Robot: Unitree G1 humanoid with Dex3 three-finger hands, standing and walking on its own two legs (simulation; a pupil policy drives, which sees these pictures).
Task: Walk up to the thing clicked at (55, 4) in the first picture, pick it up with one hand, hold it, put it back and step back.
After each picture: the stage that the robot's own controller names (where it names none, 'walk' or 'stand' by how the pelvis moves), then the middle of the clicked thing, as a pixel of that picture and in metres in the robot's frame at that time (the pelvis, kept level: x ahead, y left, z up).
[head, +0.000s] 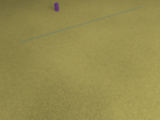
stand; (56, 7) +2.20 +0.44 -0.72
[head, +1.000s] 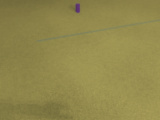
walk; (77, 8) +2.07 +0.21 -0.70
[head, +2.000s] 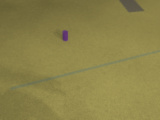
walk; (65, 35) +1.44 +0.21 -0.70
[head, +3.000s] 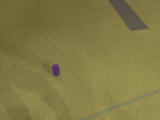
walk; (56, 70) +0.91 +0.25 -0.71
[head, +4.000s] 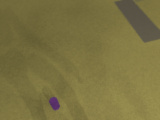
walk; (54, 103) +0.55 +0.28 -0.69
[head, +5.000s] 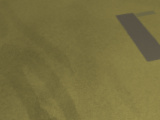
stand; out of the picture +0.37 +0.25 -0.70
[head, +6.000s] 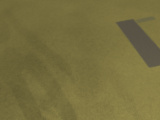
stand; out of the picture +0.34 +0.25 -0.72
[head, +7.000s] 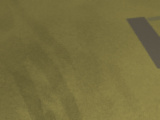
stand; out of the picture +0.34 +0.19 -0.71
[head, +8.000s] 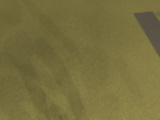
stand; out of the picture +0.36 +0.18 -0.71
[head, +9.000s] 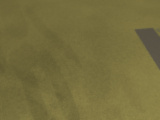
stand; out of the picture +0.36 +0.19 -0.72
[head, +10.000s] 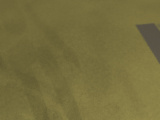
stand; out of the picture +0.37 +0.17 -0.73
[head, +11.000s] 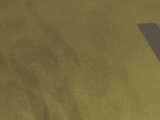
stand; out of the picture +0.37 +0.16 -0.73
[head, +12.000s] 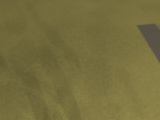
stand; out of the picture +0.37 +0.16 -0.73
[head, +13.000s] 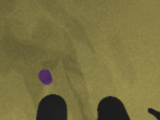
go down; (45, 77) +0.42 +0.19 -0.44
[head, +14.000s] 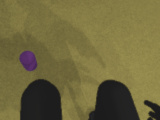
go down; (29, 61) +0.44 +0.23 -0.31
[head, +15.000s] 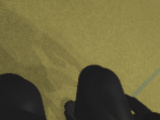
close in; out of the picture +0.42 +0.27 -0.22
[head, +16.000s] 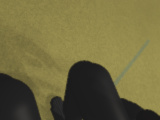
close; out of the picture +0.42 +0.28 -0.22
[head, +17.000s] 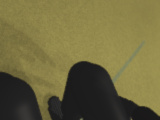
lift; out of the picture +0.39 +0.26 -0.23
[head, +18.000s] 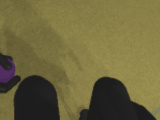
lift; (2, 73) +0.33 +0.27 -0.12
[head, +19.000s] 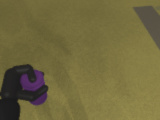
hold; (35, 88) +0.33 +0.18 +0.03
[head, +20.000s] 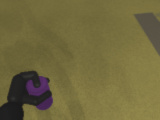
hold; (40, 93) +0.32 +0.17 +0.00
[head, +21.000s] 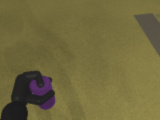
hold; (43, 93) +0.32 +0.16 +0.00
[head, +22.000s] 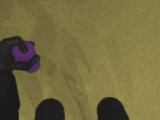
crouch; (27, 58) +0.43 +0.20 -0.07
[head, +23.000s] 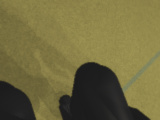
lower; out of the picture +0.43 +0.29 -0.22
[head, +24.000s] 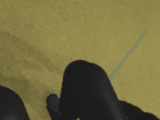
lower; out of the picture +0.43 +0.30 -0.23
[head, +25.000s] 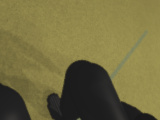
lower; out of the picture +0.43 +0.31 -0.23
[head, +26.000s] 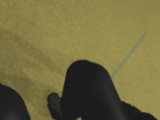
lower; out of the picture +0.44 +0.31 -0.23
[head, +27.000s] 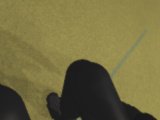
loosen; out of the picture +0.43 +0.31 -0.23
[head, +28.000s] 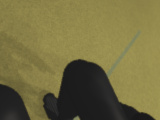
withdraw; out of the picture +0.43 +0.29 -0.24
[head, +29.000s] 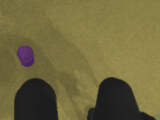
walk; (26, 56) +0.46 +0.24 -0.30
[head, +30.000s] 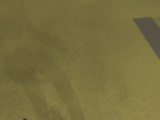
stand; out of the picture +0.39 +0.15 -0.66
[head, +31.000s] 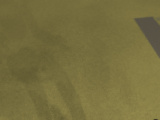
stand; out of the picture +0.41 +0.17 -0.67
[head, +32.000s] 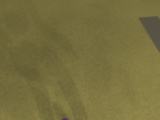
stand; out of the picture +0.41 +0.16 -0.68
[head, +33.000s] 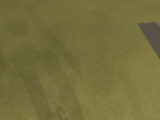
walk; out of the picture +0.42 +0.16 -0.72
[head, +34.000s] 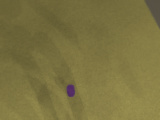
walk; (70, 90) +0.58 +0.12 -0.70
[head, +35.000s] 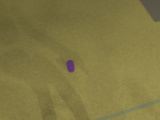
walk; (70, 66) +0.86 +0.21 -0.70
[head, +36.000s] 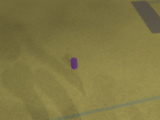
stand; (74, 63) +1.06 +0.15 -0.71
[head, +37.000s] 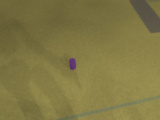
stand; (72, 64) +1.05 +0.15 -0.73
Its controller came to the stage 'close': yes
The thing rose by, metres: 0.72
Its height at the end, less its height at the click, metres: +0.00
